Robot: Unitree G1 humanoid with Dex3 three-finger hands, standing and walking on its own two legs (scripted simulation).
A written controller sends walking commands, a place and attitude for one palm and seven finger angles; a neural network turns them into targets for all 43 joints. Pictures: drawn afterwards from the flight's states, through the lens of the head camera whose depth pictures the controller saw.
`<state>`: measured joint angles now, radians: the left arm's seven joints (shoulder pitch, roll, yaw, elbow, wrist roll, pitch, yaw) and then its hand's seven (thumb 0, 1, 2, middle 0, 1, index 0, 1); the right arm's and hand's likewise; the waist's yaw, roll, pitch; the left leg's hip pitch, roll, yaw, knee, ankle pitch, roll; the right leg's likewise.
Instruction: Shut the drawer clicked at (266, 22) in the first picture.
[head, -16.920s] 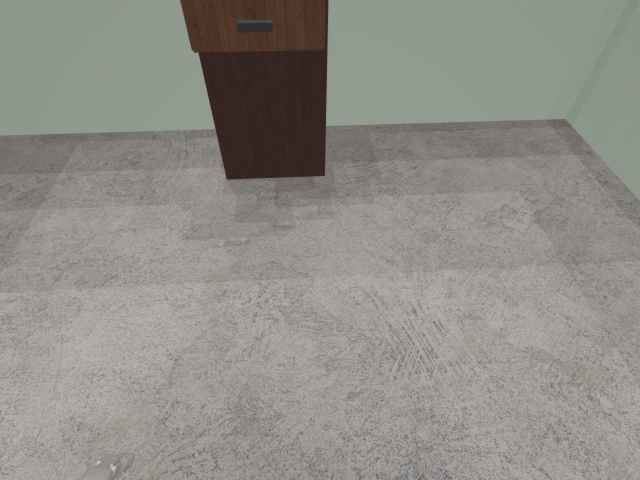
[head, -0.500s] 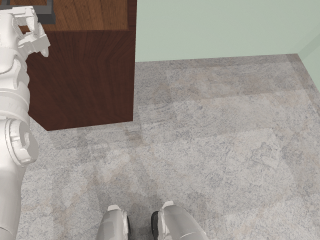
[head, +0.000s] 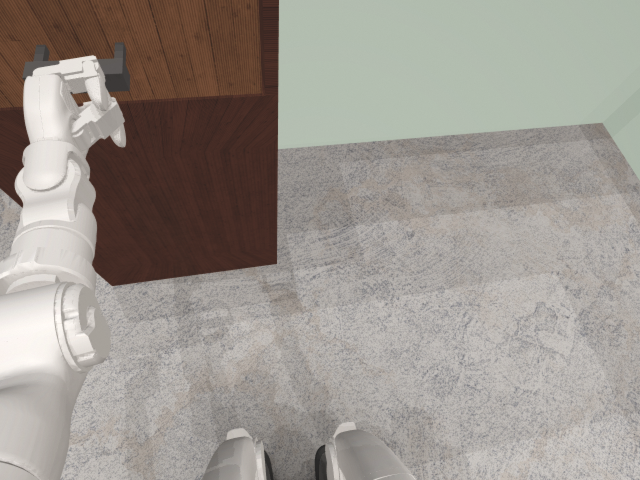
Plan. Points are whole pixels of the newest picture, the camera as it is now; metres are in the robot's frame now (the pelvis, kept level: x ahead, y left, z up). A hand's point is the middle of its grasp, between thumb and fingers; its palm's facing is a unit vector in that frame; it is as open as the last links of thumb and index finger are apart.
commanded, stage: pull the fist back off the drawer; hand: left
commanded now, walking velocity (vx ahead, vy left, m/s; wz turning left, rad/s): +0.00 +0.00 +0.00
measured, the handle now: (80, 64) +0.62 +0.23 +0.08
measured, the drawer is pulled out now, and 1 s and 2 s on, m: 0.00 0.00 0.00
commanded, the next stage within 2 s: draw the hand back to the body in 0.12 s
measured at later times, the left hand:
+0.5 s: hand (76, 160) +0.45 +0.20 +0.11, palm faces +0.10 -1.00 -0.01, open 3.3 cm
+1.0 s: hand out of the picture +0.29 +0.23 +0.17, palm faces +0.29 -0.93 -0.23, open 3.3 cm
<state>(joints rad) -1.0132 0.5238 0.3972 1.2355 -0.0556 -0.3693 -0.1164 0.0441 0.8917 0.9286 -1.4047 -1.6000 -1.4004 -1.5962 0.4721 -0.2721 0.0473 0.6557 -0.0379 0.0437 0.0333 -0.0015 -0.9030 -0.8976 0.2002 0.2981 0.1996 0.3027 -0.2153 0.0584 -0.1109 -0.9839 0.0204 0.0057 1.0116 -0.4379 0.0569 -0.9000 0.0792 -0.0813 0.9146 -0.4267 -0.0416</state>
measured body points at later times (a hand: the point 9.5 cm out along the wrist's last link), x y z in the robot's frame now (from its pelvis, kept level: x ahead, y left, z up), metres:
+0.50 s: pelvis +0.03 -0.01 +0.03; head +0.09 +0.00 +0.47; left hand +0.44 +0.25 +0.11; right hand +0.08 -0.26 -0.09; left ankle +0.01 +0.08 -0.67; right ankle +0.00 -0.10 -0.67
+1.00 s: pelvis +0.00 -0.01 +0.06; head +0.00 -0.02 +0.51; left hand +0.27 +0.27 +0.19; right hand +0.20 -0.22 -0.02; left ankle +0.01 +0.08 -0.67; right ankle +0.00 -0.10 -0.67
